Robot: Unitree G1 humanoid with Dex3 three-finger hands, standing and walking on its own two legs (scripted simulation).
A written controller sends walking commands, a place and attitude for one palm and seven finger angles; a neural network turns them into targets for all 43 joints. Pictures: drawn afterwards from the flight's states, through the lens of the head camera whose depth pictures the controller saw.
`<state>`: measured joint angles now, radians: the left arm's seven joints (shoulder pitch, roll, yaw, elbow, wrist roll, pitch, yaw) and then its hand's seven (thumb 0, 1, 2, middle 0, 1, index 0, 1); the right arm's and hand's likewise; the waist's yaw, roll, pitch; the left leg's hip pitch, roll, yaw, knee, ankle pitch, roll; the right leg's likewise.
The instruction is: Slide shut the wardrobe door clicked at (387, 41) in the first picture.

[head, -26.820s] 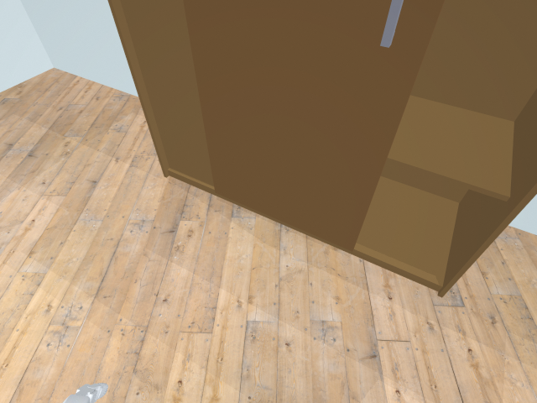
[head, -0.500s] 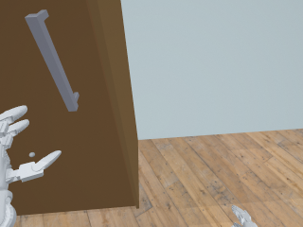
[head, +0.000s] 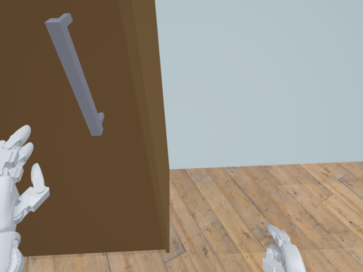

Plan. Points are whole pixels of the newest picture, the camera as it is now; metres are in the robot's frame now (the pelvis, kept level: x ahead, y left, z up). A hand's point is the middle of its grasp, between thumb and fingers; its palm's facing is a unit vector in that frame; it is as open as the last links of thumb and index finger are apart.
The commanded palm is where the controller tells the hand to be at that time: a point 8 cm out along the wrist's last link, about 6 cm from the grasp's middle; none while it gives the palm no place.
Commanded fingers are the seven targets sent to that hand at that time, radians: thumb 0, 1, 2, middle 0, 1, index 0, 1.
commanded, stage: draw the hand back to the body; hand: left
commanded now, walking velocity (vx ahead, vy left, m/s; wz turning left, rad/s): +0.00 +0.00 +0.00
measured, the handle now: (83, 81) +0.36 +0.24 +0.27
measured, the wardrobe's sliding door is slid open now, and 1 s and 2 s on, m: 0.00 0.00 0.00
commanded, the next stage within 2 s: step back with the hand held close in 0.14 s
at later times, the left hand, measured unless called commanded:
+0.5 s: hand (49, 194) +0.19 +0.26 +0.15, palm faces +0.40 -0.79 -0.46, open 7.4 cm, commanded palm +0.13 +0.30 +0.17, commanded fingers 0.00 0.90 0.90 -0.20 -0.30 -0.20 -0.30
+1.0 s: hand out of the picture +0.11 +0.30 +0.15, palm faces +0.51 -0.73 -0.45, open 7.4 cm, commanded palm +0.04 +0.33 +0.17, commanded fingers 0.00 0.90 0.90 -0.20 -0.30 -0.20 -0.30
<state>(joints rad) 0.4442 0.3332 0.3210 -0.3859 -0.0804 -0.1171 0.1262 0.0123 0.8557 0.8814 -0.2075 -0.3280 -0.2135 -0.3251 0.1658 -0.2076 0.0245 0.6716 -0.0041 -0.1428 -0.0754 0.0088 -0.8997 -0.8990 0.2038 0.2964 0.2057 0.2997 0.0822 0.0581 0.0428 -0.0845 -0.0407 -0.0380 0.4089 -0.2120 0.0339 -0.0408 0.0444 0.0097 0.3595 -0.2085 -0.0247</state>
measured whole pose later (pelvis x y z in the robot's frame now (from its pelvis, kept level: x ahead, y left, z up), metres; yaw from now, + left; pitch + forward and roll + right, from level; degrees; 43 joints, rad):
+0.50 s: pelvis -0.01 +0.01 -0.01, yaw +0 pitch +0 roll -1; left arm 0.53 0.37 0.35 -0.41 -0.05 -0.14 0.14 0.01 0.90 0.90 -0.21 -0.30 -0.21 -0.30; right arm 0.19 -0.25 0.00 0.61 0.01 -0.04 -0.08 0.01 -0.90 -0.90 0.20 0.30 0.21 0.30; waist 0.02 0.07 -0.01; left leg -0.27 -0.03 -0.03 0.51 -0.23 0.04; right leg -0.22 0.05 0.01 0.44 -0.21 -0.02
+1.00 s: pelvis -0.08 +0.02 -0.03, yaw +3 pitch -1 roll -2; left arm 0.48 0.38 0.42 -0.48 0.01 -0.21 0.17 0.01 0.89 0.90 -0.21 -0.31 -0.21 -0.30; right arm 0.23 -0.22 0.02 0.57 0.00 -0.07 -0.09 0.01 -0.90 -0.90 0.21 0.30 0.21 0.30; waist 0.01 0.02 0.02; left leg -0.47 -0.03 0.02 0.70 -0.26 0.07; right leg -0.41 0.02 -0.01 0.64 -0.21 0.01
